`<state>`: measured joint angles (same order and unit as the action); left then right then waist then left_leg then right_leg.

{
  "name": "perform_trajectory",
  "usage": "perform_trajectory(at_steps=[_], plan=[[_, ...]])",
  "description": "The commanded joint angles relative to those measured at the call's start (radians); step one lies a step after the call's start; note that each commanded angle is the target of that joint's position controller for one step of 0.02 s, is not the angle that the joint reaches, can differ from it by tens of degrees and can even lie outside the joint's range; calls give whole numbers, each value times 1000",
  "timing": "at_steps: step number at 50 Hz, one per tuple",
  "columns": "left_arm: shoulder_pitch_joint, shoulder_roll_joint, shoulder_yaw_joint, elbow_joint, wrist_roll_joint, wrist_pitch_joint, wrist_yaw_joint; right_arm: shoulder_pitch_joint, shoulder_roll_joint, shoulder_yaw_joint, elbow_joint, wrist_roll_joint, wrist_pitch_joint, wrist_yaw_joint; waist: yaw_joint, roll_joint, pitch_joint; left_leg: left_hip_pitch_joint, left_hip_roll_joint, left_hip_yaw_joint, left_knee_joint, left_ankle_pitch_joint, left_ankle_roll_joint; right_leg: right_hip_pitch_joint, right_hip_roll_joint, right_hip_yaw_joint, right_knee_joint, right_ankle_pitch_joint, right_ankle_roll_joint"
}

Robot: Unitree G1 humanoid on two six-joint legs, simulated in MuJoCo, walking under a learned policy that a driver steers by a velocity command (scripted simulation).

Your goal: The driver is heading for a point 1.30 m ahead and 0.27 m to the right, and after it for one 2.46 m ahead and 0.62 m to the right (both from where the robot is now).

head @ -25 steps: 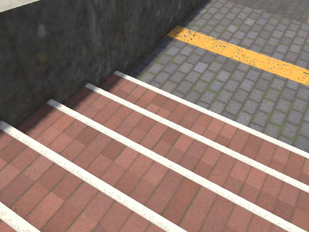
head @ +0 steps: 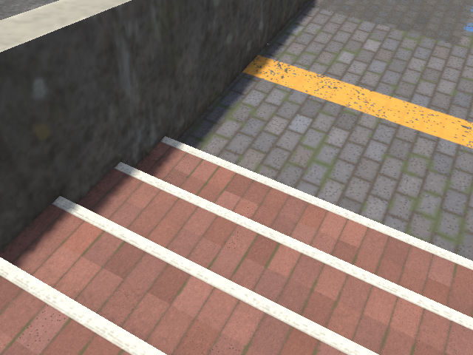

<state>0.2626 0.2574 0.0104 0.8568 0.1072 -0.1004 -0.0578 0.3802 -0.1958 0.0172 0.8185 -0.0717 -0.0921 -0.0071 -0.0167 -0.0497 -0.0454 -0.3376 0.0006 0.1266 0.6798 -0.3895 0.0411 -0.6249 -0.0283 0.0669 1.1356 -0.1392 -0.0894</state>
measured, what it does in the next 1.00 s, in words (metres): goes down, turning right: right foot 0.12 m lower, then left foot 0.12 m lower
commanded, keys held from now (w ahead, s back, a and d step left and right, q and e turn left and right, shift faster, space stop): w+e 0.62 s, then w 0.38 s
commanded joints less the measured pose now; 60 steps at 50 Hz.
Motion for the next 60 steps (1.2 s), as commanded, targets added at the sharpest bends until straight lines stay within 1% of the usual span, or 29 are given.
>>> perform_trajectory(at_steps=[1, 7, 9, 12, 14, 15, 16, 17, 18, 19, 21, 23, 26, 27, 29, 33, 35, 36, 37, 38, 39, 40, 43, 45, 50, 53, 55, 57, 60], plan=[[20, -12, -9, -36, -9, -1, -24, -60, 2, 24, -54, -15, -30, -43, 26, 94, 18, -46, 205, -186, -241, 113, 153, -29, -64, 9, -261, 372, 32], [-188, 17, -5, -121, -29, 23, -33, 135, -57, 24, 94, -45, -25, 12, -23, 88, 160, -94, 272, -143, -162, 11, 148, 105, -51, -42, -484, 478, 21], [-228, 13, -7, -137, -5, 38, -20, 168, -72, 26, 123, -39, -33, 9, -37, 71, 180, -22, 286, -156, -111, 16, 137, 116, -38, -86, -489, 432, 8], [-238, 45, 9, -134, -9, 28, -15, 187, -138, 5, 160, -19, -19, -2, -38, 51, 188, 76, 266, -106, 17, 208, 101, 225, 1, -158, -618, 235, 0], [88, 112, 53, -12, -37, 3, -2, 157, -203, -12, 172, -51, 3, 30, 103, -10, 100, -1, 187, 26, 371, 426, 42, 648, 71, -252, -749, 372, -19], [291, 204, 91, 47, -11, 2, 6, 269, -116, 5, 198, -72, -2, 61, 133, -154, -15, -256, 123, 46, 738, 161, -37, 1006, -17, -105, -605, 696, -145], [449, 254, 99, 86, -28, 18, 8, 353, -11, 37, 179, -40, -4, 104, 135, -152, -340, -432, 27, -36, 1072, -315, -96, 1383, -221, 237, -441, 978, -367], [553, 229, 107, 120, -14, 14, 11, 65, -81, 19, 64, 9, -20, 114, 268, -29, -213, -687, -4, -141, 1152, -335, -106, 1398, -255, 348, -520, 911, -357], [464, 237, 114, 97, -54, -10, 11, -182, -106, 14, -83, 42, -53, 98, 291, -86, -59, -992, 11, -205, 1127, -293, -117, 1305, -311, 500, -611, 332, -363], [306, 144, 79, 69, -52, -16, 13, -216, -140, -2, -87, 27, -54, 66, 198, 100, 25, -931, 84, -270, 952, -87, -78, 1024, -308, 484, -687, 114, -289], [16, 5, 12, -23, -19, -30, -9, -93, -145, -5, -13, -20, -31, 24, -1, 98, 138, -526, 159, -289, 588, 185, -42, 361, -244, 359, -807, 100, -309], [-29, 12, -2, -31, -50, -36, -13, -97, -68, 24, -33, -44, 19, 18, -41, 42, 128, -358, 162, -228, 411, 179, -47, 106, -175, 340, -865, -31, -327], [-9, 103, 18, -54, -26, -47, -23, -107, -16, 57, -70, -44, 27, 44, -49, 71, 64, -12, 85, -125, 289, 491, -21, -127, -18, 190, -700, 54, -221], [59, 69, 12, -41, -11, -56, -4, -159, -43, 57, -78, -45, 16, 54, 17, 99, 58, -115, 103, -223, 159, 739, -34, -10, 13, 208, -608, -80, -199], [181, 66, 14, -11, -40, -50, 17, -285, -84, 54, -107, -32, 20, 52, 102, 100, 93, -192, 82, -191, -153, 807, -56, 131, 41, 211, -492, -292, -155], [295, 107, 12, 23, -44, -13, -24, -366, -107, 47, -136, -23, 34, 57, 112, 45, 161, -31, 67, -153, -331, 741, -61, 165, 1, 366, -349, -388, -165], [290, 117, 7, 32, -48, -2, -28, -215, -184, 2, -80, -9, 15, 47, 35, 59, 111, 178, 77, -116, -339, 737, 7, 197, 25, 378, -168, -255, -114], [243, 98, 3, 18, -27, -13, -43, 58, -238, -37, -6, 2, -7, 42, -94, 93, 26, 497, 133, -132, -202, 756, 88, 32, 68, 289, 86, -88, -27], [432, -57, -19, 56, -22, -16, -50, 267, -268, -59, 41, -4, -7, 64, -72, 320, -287, 942, 349, -342, 32, 1197, 323, -186, 199, 105, 552, -553, 68], [486, -17, -8, 53, -35, -2, -55, 284, -277, -59, 40, -20, 12, 101, -63, 255, -355, 981, 422, -564, -37, 1072, 392, -359, 184, 79, 767, -648, 82], [323, 21, 0, -27, -46, 10, -45, 170, -295, -73, 33, -6, 29, 110, -83, 251, -199, 857, 459, -713, -186, 436, 360, -602, 142, 52, 836, -583, 108], [199, 33, -1, -42, -50, 16, -10, 82, -189, -51, 27, 1, 34, 100, -82, 127, -36, 623, 431, -688, -295, -95, 278, -680, 58, 61, 797, -405, 97], [163, -25, -38, -19, -22, 23, 36, -82, 27, 15, 11, -22, -10, 62, 67, 15, 108, 17, 350, -551, -442, 126, 287, -376, -134, 152, 301, 51, 52], [142, -20, -36, 0, -19, 33, 16, -11, -16, -9, 65, 16, -42, 27, 7, 75, 56, 12, 247, -392, -473, 110, 278, -313, -98, 50, 41, 127, 68], [14, -22, -30, -27, -1, 18, -38, 48, -115, -28, 120, -26, -41, 64, 40, 90, 51, -132, 189, -205, -383, 469, 242, 15, -44, -49, -124, 342, 61], [-177, -2, -22, -92, -5, 24, -13, 282, -44, -13, 221, -11, -44, 28, -86, 83, 100, 416, 260, -339, -264, 373, 259, -456, -85, 74, -378, 455, 64], [-253, -43, -27, -111, -21, 31, 6, 477, -6, -8, 308, -30, -35, 3, -152, 109, 124, 654, 308, -421, -213, 306, 267, -666, -107, 99, -465, 429, 88], [-316, -54, -36, -107, -15, 33, -13, 433, 45, 14, 291, -14, -23, 9, -152, 49, 163, 456, 251, -338, -204, 255, 234, -488, -128, 30, -591, 588, 71], [-364, -47, -41, -146, -22, 44, -35, 336, 21, 18, 279, -28, -14, 54, -119, 89, 223, -1, 197, -305, -276, 113, 232, -17, -80, -48, -512, 544, 45]])
Velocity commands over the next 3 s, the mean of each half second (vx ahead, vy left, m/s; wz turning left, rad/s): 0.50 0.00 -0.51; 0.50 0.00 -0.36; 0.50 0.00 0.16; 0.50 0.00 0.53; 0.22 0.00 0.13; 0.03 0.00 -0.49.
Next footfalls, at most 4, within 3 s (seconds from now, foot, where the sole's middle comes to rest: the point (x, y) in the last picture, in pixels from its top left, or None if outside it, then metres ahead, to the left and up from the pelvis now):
0.28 right None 0.28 -0.12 -0.88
0.72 left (235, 349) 0.63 0.00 -1.00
1.36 right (344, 305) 0.85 -0.42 -1.12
1.90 left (284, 249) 1.10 -0.21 -1.12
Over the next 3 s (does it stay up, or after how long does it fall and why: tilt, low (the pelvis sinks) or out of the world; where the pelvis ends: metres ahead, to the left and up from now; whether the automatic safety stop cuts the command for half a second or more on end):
stays up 1.27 -0.27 -0.46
